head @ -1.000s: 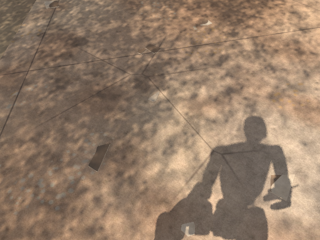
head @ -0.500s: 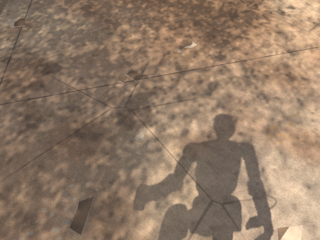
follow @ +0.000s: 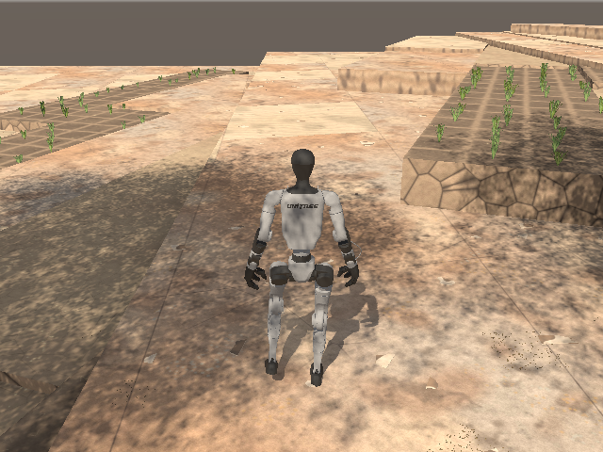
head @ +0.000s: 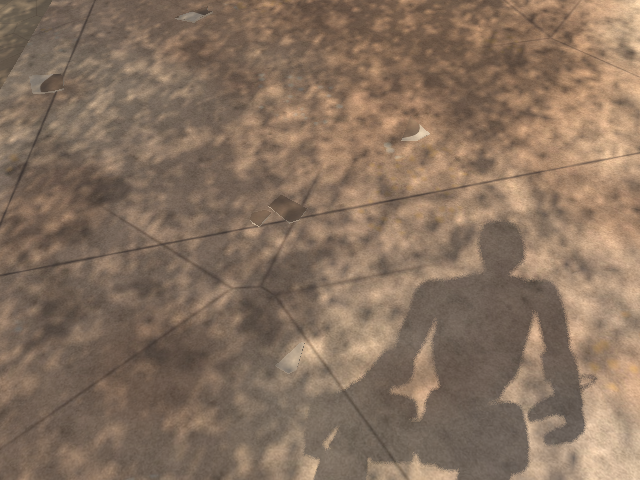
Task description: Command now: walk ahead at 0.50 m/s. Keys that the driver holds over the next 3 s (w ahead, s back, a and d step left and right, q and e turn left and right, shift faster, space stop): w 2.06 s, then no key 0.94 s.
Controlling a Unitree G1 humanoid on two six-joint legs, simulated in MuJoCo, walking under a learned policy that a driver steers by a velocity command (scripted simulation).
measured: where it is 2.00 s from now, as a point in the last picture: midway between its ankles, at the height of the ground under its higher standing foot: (329, 243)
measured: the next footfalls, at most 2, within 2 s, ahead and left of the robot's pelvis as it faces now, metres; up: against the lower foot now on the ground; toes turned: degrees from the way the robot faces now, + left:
left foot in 0.34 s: +0.36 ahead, +0.16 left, +0.00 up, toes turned +3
right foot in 0.88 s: +0.68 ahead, -0.07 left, +0.00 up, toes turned -3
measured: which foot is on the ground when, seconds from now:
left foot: up 0.00-0.32, down 0.34-0.88, up 0.90-1.00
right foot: down 0.00-0.36, up 0.38-0.86, down 0.88-1.00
